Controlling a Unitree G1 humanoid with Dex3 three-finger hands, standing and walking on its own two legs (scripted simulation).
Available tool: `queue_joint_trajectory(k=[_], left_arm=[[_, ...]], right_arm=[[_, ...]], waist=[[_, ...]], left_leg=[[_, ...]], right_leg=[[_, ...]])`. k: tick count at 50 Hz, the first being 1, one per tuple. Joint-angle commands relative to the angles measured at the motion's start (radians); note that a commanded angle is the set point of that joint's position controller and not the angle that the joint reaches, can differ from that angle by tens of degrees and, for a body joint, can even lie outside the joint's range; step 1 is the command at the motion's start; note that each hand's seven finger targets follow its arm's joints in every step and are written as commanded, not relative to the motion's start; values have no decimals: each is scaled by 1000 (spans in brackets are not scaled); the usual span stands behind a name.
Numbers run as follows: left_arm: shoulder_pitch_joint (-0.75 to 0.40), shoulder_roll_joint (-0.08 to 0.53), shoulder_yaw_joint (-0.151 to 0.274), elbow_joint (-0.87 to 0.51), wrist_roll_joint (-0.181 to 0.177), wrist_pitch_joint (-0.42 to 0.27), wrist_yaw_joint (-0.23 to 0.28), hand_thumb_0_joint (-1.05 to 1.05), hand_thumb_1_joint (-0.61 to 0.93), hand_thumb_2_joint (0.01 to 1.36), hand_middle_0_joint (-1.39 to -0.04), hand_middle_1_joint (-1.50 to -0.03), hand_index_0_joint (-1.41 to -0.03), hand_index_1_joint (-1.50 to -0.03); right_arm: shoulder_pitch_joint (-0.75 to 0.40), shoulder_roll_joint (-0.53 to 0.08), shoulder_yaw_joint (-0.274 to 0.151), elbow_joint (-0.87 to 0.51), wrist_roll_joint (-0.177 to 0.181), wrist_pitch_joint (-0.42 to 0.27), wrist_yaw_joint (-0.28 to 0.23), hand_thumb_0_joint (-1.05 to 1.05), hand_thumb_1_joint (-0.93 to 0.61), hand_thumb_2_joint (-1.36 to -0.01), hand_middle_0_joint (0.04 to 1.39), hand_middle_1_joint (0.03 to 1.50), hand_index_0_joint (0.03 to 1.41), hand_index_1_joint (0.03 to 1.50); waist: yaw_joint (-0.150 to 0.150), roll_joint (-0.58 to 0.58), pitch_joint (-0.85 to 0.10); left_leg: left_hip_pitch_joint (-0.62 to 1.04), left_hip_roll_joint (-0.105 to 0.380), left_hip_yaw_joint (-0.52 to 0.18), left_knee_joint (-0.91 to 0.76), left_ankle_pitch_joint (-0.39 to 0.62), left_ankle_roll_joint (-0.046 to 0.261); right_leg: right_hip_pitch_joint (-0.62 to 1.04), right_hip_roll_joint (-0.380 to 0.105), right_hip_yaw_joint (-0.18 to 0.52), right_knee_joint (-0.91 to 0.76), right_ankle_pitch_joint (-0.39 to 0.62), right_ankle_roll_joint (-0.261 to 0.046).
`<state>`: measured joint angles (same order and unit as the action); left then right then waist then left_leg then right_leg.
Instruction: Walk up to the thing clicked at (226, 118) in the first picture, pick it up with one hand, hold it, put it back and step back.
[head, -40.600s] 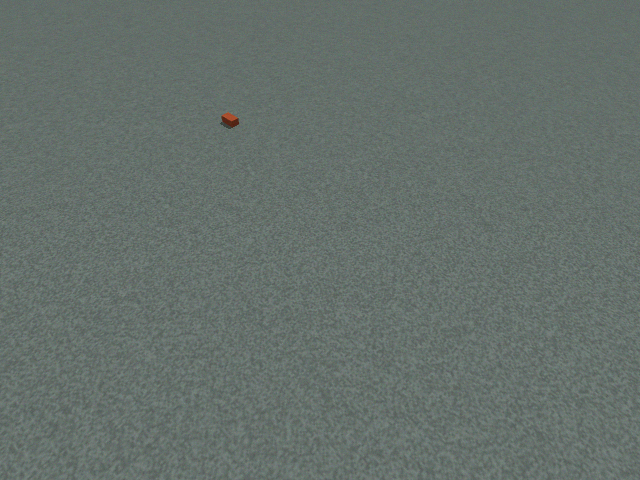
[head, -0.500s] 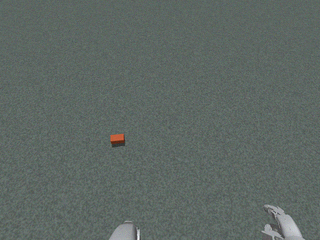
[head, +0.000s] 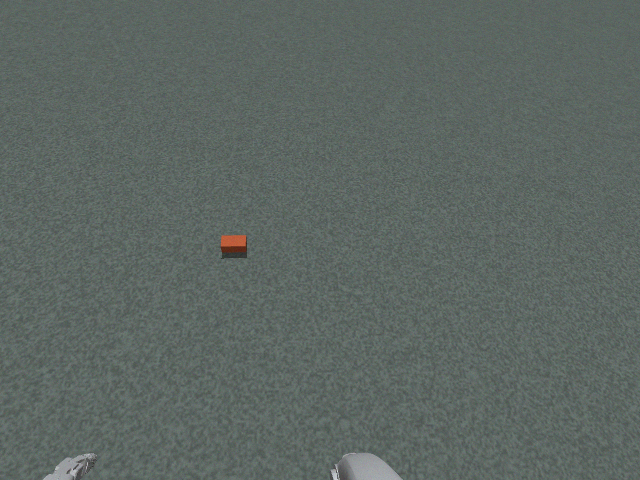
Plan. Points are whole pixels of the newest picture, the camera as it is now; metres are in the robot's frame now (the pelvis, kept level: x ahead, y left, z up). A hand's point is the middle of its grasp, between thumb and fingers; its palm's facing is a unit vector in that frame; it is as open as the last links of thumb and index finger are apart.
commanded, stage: step back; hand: left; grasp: from above
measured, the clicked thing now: (233, 243) +0.96 +0.24 -0.75
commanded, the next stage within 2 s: stand in 1.32 s
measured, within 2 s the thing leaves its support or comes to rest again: neither
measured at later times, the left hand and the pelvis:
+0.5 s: hand out of the picture -0.07 +0.26 -0.14, palm faces +0.04 -0.91 -0.42, open 7.4 cm; pelvis -0.13 -0.03 -0.01, yaw +2 degrees
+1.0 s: hand out of the picture -0.03 +0.20 -0.14, palm faces +0.07 -0.92 -0.38, open 7.4 cm; pelvis -0.09 -0.06 +0.00, yaw +3 degrees
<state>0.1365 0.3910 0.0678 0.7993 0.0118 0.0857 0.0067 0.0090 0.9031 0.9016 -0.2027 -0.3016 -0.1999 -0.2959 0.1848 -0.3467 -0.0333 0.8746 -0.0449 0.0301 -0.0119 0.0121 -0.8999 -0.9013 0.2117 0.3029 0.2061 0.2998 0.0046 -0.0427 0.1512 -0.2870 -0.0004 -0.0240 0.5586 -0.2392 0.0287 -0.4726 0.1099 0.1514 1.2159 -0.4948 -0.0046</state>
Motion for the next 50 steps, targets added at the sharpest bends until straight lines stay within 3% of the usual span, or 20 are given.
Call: queue_joint_trajectory(k=[1,6,8,9,11,12,15,21,24,25,27,28,29,32,36,39,40,41,43,50], left_arm=[[15,161,60,-66,10,-34,14,0,900,900,-200,-300,-200,-300],[81,163,47,-4,12,-63,4,0,900,900,-200,-300,-200,-300],[191,162,56,67,17,-69,0,0,900,900,-200,-300,-200,-300],[212,193,68,84,25,-75,0,0,900,900,-200,-300,-200,-300],[101,353,108,32,42,-73,-1,0,900,900,-200,-300,-200,-300],[-5,390,108,-3,45,-73,4,0,900,900,-200,-300,-200,-300],[-84,229,71,-10,35,-91,9,0,900,900,-200,-300,-200,-300],[68,252,92,31,45,-107,-6,0,900,900,-200,-300,-200,-300],[52,246,75,29,29,-88,-16,0,900,900,-200,-300,-200,-300],[67,199,53,27,29,-86,-18,0,900,900,-200,-300,-200,-300],[22,125,31,7,7,-86,-19,0,900,900,-200,-300,-200,-300],[-63,231,63,10,22,-90,-13,0,900,900,-200,-300,-200,-300],[-41,257,67,13,18,-96,-19,0,900,900,-200,-300,-200,-300],[41,203,59,53,12,-108,-35,0,900,900,-200,-300,-200,-300],[5,174,55,58,15,-113,-39,0,900,900,-200,-300,-200,-300],[122,156,56,123,12,-130,-19,0,900,900,-200,-300,-200,-300],[162,178,63,146,18,-137,-8,0,900,900,-200,-300,-200,-300],[177,244,79,143,34,-146,2,0,900,900,-200,-300,-200,-300],[25,317,86,87,30,-144,1,0,900,900,-200,-300,-200,-300],[-29,251,62,97,20,-154,4,0,900,900,-200,-300,-200,-300]], right_arm=[[-7,-248,-78,-92,11,-25,-27,0,-900,-900,200,300,200,300],[-27,-311,-90,-99,2,-6,-13,0,-900,-900,200,300,200,300],[-71,-321,-92,-101,11,8,-6,0,-900,-900,200,300,200,300],[-69,-289,-81,-103,15,11,-4,0,-900,-900,200,300,200,300],[-125,-215,-66,-139,20,3,-14,0,-900,-900,200,300,200,300],[-115,-271,-91,-115,16,5,-20,0,-900,-900,200,300,200,300],[-29,-241,-76,-43,32,-5,-3,0,-900,-900,200,300,200,300],[-31,-218,-57,-35,13,-50,10,0,-900,-900,200,300,200,300],[50,-196,-67,13,11,-79,6,0,-900,-900,200,300,200,300],[83,-218,-83,33,6,-87,1,0,-900,-900,200,300,200,300],[107,-372,-115,28,-6,-92,-4,0,-900,-900,200,300,200,300],[120,-425,-129,32,7,-88,3,0,-900,-900,200,300,200,300],[64,-385,-122,17,5,-87,3,0,-900,-900,200,300,200,300],[37,-285,-91,6,2,-96,8,0,-900,-900,200,300,200,300],[67,-293,-95,9,4,-85,14,0,-900,-900,200,300,200,300],[-30,-245,-69,-15,20,-60,14,0,-900,-900,200,300,200,300],[-8,-183,-47,-17,27,-54,11,0,-900,-900,200,300,200,300],[18,-125,-30,-31,34,-54,6,0,-900,-900,200,300,200,300],[82,-218,-58,11,26,-40,-11,0,-900,-900,200,300,200,300],[92,-210,-53,79,23,-40,2,0,-900,-900,200,300,200,300]], waist=[[-17,163,-160],[-28,269,-251],[27,258,-259],[32,175,-263],[66,-170,-138],[49,-200,-40],[-21,-45,-11],[79,-173,-106],[27,-122,-145],[16,-42,-177],[-19,241,-133],[-62,194,-29],[-26,149,6],[3,166,-16],[-36,226,-51],[51,200,-109],[69,98,-141],[69,-109,-162],[25,-58,-110],[12,-89,-111]], left_leg=[[216,220,-190,-99,443,197],[170,230,-175,-87,142,185],[58,202,-138,-66,6,139],[-31,158,-115,2,-83,97],[-245,-61,-68,335,-326,-32],[-142,-12,-128,483,-316,-50],[-160,-88,-115,526,-156,-37],[-231,-12,-23,142,-282,-63],[41,-44,46,-260,-124,-33],[202,-20,-29,-265,-26,-17],[303,309,-566,-355,-397,139],[82,386,-646,-404,-573,243],[41,365,-572,-388,-541,246],[117,215,-301,-308,-270,159],[41,185,-231,-281,-215,137],[-99,138,-125,-95,-145,86],[-160,94,-85,35,-135,53],[-255,-19,-36,239,-220,9],[-167,-2,-106,378,-361,-19],[-74,25,-68,240,-209,-29]], right_leg=[[-43,-39,-3,-135,-26,43],[180,-86,-136,-588,23,20],[331,-76,-173,-796,159,-19],[384,-95,-107,-819,157,-43],[126,-468,390,-980,-223,-228],[-117,-549,484,-1042,-324,-285],[20,-312,84,-911,14,-164],[387,-336,127,-885,-141,-179],[326,-317,32,-730,132,-152],[231,-279,-22,-617,233,-106],[-176,-97,-208,-368,-32,-17],[-110,-178,-84,-290,-66,-23],[-75,-187,-74,-258,-36,-28],[-60,-174,-122,-379,61,-21],[84,-131,-185,-518,102,-8],[367,-93,-217,-743,264,-10],[474,-119,-155,-791,276,-7],[504,-290,120,-890,193,-54],[230,-515,392,-995,-175,-213],[196,-395,77,-883,266,-166]])
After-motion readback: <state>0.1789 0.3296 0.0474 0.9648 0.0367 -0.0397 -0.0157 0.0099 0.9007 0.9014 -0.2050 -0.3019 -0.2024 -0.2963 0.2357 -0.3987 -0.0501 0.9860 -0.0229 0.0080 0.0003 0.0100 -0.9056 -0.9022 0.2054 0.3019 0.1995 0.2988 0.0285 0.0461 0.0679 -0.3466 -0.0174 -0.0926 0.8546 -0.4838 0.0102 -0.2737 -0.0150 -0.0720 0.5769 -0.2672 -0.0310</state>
